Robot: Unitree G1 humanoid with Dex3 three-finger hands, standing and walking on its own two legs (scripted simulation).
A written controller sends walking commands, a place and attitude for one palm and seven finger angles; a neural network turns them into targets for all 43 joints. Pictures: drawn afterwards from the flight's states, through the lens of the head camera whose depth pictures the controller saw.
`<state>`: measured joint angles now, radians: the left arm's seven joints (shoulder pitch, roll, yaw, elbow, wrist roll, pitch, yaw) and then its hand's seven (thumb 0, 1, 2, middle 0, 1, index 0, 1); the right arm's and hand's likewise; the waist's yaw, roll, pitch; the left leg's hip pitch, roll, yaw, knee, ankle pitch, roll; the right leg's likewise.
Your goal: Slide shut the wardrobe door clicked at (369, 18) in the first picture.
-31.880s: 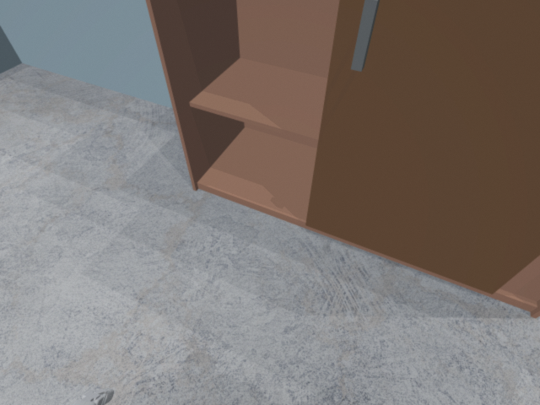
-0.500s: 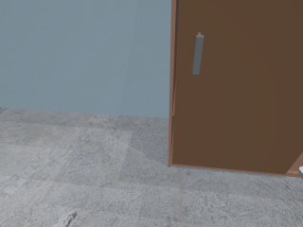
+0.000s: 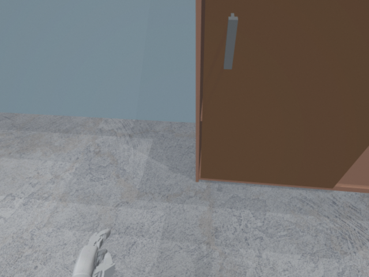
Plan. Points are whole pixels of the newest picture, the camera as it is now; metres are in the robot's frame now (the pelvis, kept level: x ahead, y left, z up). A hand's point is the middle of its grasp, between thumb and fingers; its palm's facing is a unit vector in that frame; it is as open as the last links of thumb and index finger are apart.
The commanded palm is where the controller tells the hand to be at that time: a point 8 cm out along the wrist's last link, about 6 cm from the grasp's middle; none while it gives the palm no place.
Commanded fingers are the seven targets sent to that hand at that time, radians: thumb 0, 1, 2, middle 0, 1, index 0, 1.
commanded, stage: stop stepping back and stand still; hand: right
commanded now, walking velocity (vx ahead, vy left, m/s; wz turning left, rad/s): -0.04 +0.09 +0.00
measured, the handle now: (230, 41) +0.78 -0.11 +0.16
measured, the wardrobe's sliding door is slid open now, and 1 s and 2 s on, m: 0.01 0.01 0.01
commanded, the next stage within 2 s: let the arm hang, fingers relaxed in 0.54 s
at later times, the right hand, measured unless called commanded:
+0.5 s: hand (356, 184) +0.24 -0.25 +0.17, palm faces +0.42 +0.80 -0.43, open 7.4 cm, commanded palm +0.18 -0.29 +0.19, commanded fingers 0.00 -0.90 -0.90 0.20 0.30 0.20 0.30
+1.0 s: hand out of the picture +0.04 -0.18 -0.16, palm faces -0.01 +0.99 -0.17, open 7.1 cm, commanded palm none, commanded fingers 0.00 -0.90 -0.90 0.20 0.30 0.20 0.30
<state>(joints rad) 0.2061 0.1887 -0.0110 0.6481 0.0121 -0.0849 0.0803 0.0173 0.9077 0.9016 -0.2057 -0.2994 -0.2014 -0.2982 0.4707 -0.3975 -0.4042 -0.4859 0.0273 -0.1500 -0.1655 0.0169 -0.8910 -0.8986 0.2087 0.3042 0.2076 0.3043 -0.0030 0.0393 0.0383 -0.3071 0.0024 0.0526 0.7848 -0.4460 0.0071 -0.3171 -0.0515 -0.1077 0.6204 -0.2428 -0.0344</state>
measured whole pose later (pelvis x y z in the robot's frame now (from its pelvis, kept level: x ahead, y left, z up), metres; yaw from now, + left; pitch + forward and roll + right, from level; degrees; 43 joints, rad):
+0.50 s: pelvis +0.04 +0.01 +0.01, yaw +0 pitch +0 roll +1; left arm 0.21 0.22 0.00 0.62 -0.02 -0.08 0.08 0.02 0.91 0.90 -0.20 -0.30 -0.20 -0.30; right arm 0.54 -0.39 -0.39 -0.48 0.05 -0.15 -0.16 0.02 -0.89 -0.90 0.21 0.30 0.21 0.30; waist 0.00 -0.01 -0.01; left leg -0.20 -0.01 0.08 0.48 -0.28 0.02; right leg -0.29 -0.06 -0.10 0.54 -0.25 -0.01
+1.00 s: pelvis +0.02 +0.00 +0.01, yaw -1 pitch -1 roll +1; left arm 0.22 0.26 -0.01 0.98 0.03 0.04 -0.01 0.01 0.91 0.90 -0.20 -0.30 -0.20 -0.30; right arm 0.26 -0.20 0.01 1.01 -0.02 0.04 -0.01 0.01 -0.98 -0.90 0.21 0.30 0.20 0.30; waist 0.01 0.03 0.06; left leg -0.20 0.02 0.09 0.47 -0.25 0.01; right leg -0.27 -0.02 -0.10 0.48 -0.20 -0.03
